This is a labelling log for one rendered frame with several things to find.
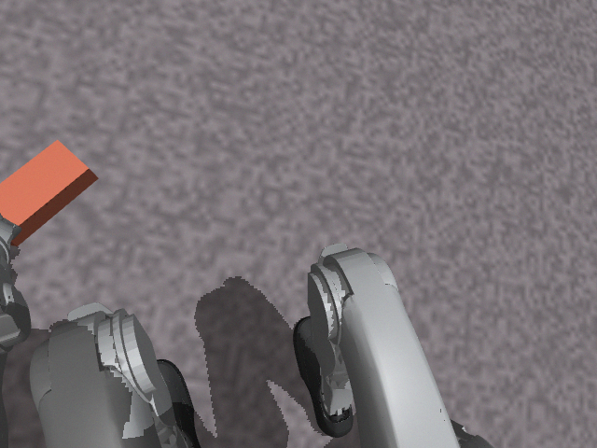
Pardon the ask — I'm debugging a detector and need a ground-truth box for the carton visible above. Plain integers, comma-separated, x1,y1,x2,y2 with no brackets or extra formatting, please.
0,140,99,246

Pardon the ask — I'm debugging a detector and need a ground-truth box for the left robot hand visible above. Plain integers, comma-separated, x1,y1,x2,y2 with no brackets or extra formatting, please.
3,217,22,240

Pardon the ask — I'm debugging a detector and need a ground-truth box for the right robot hand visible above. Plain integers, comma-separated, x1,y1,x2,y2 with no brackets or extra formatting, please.
450,419,494,448

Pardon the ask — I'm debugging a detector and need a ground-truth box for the left robot arm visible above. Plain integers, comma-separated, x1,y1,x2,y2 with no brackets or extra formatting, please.
0,214,31,448

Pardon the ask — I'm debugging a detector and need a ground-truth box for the right robot foot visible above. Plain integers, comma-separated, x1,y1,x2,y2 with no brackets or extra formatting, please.
293,316,354,438

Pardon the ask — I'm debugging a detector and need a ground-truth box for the left robot foot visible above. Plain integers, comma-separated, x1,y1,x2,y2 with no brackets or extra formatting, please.
157,359,201,448

